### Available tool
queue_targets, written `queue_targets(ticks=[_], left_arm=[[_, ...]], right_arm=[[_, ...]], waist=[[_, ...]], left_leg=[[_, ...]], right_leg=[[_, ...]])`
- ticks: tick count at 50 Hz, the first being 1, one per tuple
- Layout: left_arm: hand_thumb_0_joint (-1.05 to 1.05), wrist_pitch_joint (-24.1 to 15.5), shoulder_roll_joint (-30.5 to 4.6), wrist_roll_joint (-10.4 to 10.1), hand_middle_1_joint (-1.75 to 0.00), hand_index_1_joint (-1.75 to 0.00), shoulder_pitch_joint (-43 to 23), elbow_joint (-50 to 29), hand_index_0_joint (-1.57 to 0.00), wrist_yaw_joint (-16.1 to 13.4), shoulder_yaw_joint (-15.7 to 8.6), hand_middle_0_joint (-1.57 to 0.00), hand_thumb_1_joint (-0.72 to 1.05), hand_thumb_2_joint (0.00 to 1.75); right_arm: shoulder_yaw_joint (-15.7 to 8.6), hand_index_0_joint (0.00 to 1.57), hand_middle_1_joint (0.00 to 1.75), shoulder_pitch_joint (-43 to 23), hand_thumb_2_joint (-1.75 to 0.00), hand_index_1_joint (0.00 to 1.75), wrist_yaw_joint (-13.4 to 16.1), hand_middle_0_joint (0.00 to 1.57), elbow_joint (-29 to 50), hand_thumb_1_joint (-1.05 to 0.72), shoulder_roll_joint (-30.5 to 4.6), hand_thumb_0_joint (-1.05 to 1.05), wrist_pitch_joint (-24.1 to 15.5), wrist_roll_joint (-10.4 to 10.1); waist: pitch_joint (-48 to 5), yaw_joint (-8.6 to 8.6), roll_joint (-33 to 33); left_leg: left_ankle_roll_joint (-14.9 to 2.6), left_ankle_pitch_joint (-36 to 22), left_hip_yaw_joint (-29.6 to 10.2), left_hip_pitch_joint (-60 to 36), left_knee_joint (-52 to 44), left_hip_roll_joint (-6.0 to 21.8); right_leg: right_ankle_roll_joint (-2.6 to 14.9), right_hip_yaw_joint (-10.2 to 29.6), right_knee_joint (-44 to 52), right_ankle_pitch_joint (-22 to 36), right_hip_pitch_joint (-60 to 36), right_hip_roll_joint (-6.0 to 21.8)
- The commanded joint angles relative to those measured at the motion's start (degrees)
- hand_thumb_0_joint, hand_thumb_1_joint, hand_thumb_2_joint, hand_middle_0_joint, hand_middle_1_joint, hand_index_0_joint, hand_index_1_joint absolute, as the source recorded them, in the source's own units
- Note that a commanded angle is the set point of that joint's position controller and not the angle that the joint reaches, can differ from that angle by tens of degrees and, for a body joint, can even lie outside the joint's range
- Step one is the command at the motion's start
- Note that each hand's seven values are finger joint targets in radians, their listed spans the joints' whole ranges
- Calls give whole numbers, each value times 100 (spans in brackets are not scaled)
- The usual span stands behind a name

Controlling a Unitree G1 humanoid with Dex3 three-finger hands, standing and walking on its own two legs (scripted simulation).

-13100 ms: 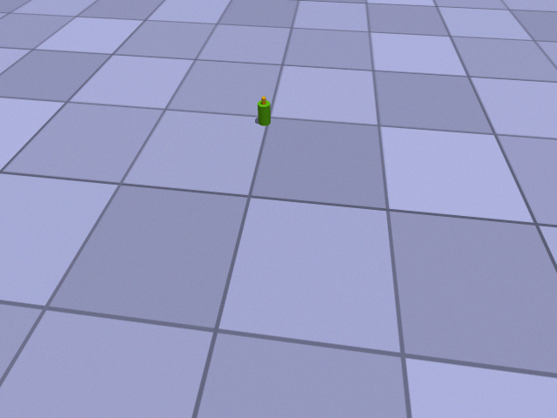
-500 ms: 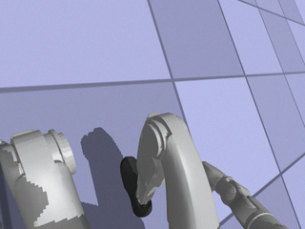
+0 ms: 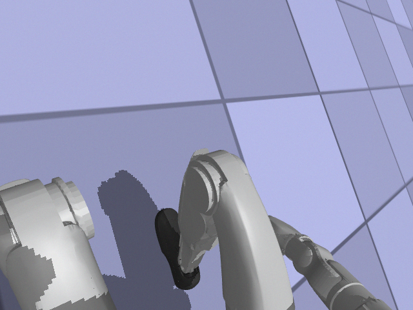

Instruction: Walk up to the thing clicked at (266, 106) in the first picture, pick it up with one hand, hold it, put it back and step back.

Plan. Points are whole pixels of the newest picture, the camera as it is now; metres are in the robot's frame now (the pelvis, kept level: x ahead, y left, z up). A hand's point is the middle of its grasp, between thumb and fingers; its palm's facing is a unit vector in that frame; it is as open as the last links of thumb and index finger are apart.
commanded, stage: close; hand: left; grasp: from the side
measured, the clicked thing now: out of the picture +0.42 +0.32 -0.18
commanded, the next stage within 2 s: settle in 0.30 s
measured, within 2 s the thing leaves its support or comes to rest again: leaves its support in 0.70 s
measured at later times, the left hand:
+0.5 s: hand out of the picture +0.41 +0.32 -0.17, palm faces +0.46 -0.89 -0.01, open 10.3 cm
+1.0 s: hand out of the picture +0.38 +0.34 -0.09, palm faces +0.45 -0.89 -0.04, open 10.5 cm
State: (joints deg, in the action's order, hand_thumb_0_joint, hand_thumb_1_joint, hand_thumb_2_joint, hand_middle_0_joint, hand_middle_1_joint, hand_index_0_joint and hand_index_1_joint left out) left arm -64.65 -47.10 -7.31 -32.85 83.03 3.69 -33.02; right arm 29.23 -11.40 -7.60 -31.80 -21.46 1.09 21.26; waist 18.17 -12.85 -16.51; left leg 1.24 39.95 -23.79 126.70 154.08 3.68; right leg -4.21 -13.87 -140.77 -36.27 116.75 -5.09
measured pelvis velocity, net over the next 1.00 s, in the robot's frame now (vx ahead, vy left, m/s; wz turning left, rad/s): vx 0.00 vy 0.00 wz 0.04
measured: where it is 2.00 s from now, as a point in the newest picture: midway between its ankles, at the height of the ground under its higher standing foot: (131, 288)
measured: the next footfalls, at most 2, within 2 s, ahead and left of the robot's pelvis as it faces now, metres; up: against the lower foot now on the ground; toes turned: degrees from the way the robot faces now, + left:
none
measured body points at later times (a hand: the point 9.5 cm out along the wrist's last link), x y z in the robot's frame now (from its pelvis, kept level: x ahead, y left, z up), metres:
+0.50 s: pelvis +0.00 +0.00 +0.00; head +0.22 +0.19 +0.34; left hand +0.38 +0.37 -0.16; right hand +0.17 -0.24 -0.03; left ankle +0.08 +0.13 -0.24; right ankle +0.14 -0.12 -0.24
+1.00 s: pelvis +0.00 +0.00 +0.02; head +0.19 +0.17 +0.39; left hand +0.36 +0.39 -0.09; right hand +0.20 -0.24 -0.03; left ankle +0.08 +0.13 -0.24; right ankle +0.14 -0.12 -0.24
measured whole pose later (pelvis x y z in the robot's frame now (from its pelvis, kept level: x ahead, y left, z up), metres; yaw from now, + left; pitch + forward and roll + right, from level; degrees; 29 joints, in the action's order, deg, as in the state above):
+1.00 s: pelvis +0.00 +0.00 +0.02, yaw +2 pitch +17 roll -15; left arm -48.0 -38.3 -6.5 -28.5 58.1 2.6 -28.4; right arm 18.6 -5.1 -7.8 -34.9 -18.5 3.1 15.5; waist 9.6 -8.9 -10.6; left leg 0.8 38.9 -19.1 128.5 148.1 3.6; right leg -3.0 -11.5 -137.7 -37.7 118.4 -2.8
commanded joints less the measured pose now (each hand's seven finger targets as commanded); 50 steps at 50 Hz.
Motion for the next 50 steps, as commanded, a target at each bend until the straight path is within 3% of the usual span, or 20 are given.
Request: queue_targets(ticks=[1,4,7,12,16,20,22,24,27,28,32,36,37,38,39,40,41,44,46,50], left_arm=[[0,-386,-1063,-41,-59,-60,-1000,-685,-59,-95,-113,-60,40,69],[0,-401,-1323,-70,-67,-67,-1104,-769,-67,-188,-248,-68,43,75],[0,-380,-1223,-24,-80,-81,-1197,-735,-77,-202,-192,-78,44,87],[0,-345,-1438,68,-100,-100,-1359,-800,-94,-217,-161,-95,44,102],[0,-279,-1208,113,-110,-111,-1258,-773,-102,-227,-66,-103,45,110],[0,-257,-1252,145,-121,-121,-1309,-938,-111,-273,-57,-111,40,119],[0,-224,-996,165,-126,-129,-1178,-971,-111,-277,90,-112,39,126],[0,-212,-1307,187,-129,-132,-1293,-1225,-114,-300,-51,-115,36,128],[0,-169,-1333,193,-134,-137,-1246,-1583,-118,-296,-123,-119,35,131],[0,-154,-1185,181,-136,-138,-1325,-1737,-119,-283,-25,-120,36,133],[0,-73,-1335,171,-141,-144,-1481,-2454,-125,-343,-213,-126,31,135],[0,142,-1146,183,-143,-145,-1564,-3165,-126,-353,-32,-127,30,135],[0,196,-1243,170,-143,-145,-1643,-3380,-127,-368,-142,-127,27,134],[0,273,-1140,179,-142,-144,-1572,-3423,-126,-346,-45,-127,26,133],[0,372,-755,147,-143,-145,-1432,-3216,-128,-293,198,-129,24,132],[0,430,-963,121,-142,-144,-1458,-3531,-127,-315,-31,-128,24,132],[0,488,-1016,113,-142,-144,-1414,-3658,-127,-300,-74,-128,25,132],[0,748,-530,68,-143,-145,-1243,-3853,-129,-146,272,-129,23,131],[0,921,-403,-14,-143,-145,-1243,-4018,-129,-117,271,-129,23,132],[0,1278,50,-86,-143,-145,-1138,-4231,-128,71,603,-128,25,132]], right_arm=[[-701,20,30,95,-89,30,128,20,106,-86,-2063,0,49,34],[-671,20,30,62,-89,30,128,20,154,-87,-2090,0,70,13],[-655,20,30,99,-90,30,144,20,126,-87,-2052,0,92,48],[-651,20,30,120,-90,30,155,20,131,-87,-2049,0,108,41],[-711,20,30,110,-90,30,140,20,175,-87,-2066,0,114,42],[-726,20,30,160,-90,30,124,20,135,-88,-2067,0,125,43],[-770,20,30,158,-91,30,107,20,133,-90,-2087,0,132,39],[-775,20,30,201,-91,30,111,20,114,-90,-2072,0,147,17],[-857,20,30,263,-91,30,94,20,103,-90,-2073,0,156,1],[-868,20,30,236,-90,30,87,20,133,-90,-2039,0,156,-12],[-997,20,30,341,-90,30,69,20,137,-90,-2017,0,179,-63],[-1155,20,30,569,-90,30,73,20,-5,-91,-1874,0,204,-125],[-1214,20,30,543,-91,30,84,20,65,-91,-1901,0,195,-146],[-1264,20,30,570,-91,30,85,20,2,-91,-1856,0,187,-185],[-1268,20,30,694,-90,30,72,20,-156,-91,-1764,0,207,-215],[-1345,20,30,705,-90,30,84,20,-61,-91,-1793,0,193,-241],[-1395,20,30,732,-90,30,96,20,-51,-91,-1786,0,201,-280],[-1576,20,30,844,-90,30,88,20,-118,-91,-1673,0,206,-413],[-1666,20,30,953,-90,30,85,20,-147,-90,-1585,0,188,-517],[-1920,20,30,1145,-90,30,101,20,-247,-89,-1471,0,181,-744]], waist=[[-3101,-559,3012],[-3075,-533,3032],[-3089,-594,3067],[-3113,-635,3056],[-3006,-617,3092],[-3153,-594,3297],[-3119,-602,3339],[-3206,-545,3378],[-3422,-459,3576],[-3444,-483,3630],[-3746,-401,3988],[-4024,-363,4121],[-4135,-328,4177],[-4112,-279,4197],[-3988,-345,4095],[-4176,-211,4078],[-4245,-149,4108],[-4364,-76,4006],[-4399,8,3916],[-4520,104,3734]], left_leg=[[45,-571,684,-2088,-1882,271],[17,-430,695,-1963,-1864,267],[26,-461,695,-2059,-1876,291],[-15,-343,733,-1942,-1830,291],[21,-271,666,-2011,-1953,309],[60,-458,643,-2199,-1979,314],[93,-627,595,-2323,-2029,327],[66,-579,646,-2243,-2014,309],[100,-720,673,-2441,-2066,321],[109,-751,663,-2492,-2095,324],[151,-822,687,-2716,-2200,318],[124,-874,829,-2818,-2228,284],[122,-963,868,-2851,-2233,274],[116,-924,907,-2803,-2257,256],[112,-751,906,-2698,-2316,247],[97,-835,947,-2750,-2302,245],[97,-846,956,-2768,-2359,237],[64,-723,1044,-2672,-2442,184],[31,-520,1090,-2463,-2541,151],[-13,-361,1164,-2456,-2658,99]], right_leg=[[401,-759,1044,993,-1338,-174],[408,-753,1062,872,-1313,-180],[399,-745,1081,901,-1334,-191],[405,-717,1126,827,-1327,-210],[417,-759,1108,768,-1199,-196],[431,-769,1054,911,-1232,-190],[424,-781,1011,1043,-1206,-173],[431,-754,1055,1001,-1272,-178],[443,-714,1035,1093,-1332,-162],[442,-706,1021,1115,-1301,-149],[475,-659,1001,1151,-1278,-121],[505,-494,1125,1191,-1317,-107],[513,-465,1128,1269,-1341,-98],[528,-417,1132,1238,-1269,-86],[532,-425,1162,1085,-1177,-79],[534,-378,1209,1164,-1262,-88],[539,-364,1212,1135,-1233,-68],[568,-277,1257,1063,-1097,-43],[580,-236,1310,881,-1015,-25],[593,-140,1396,740,-769,18]])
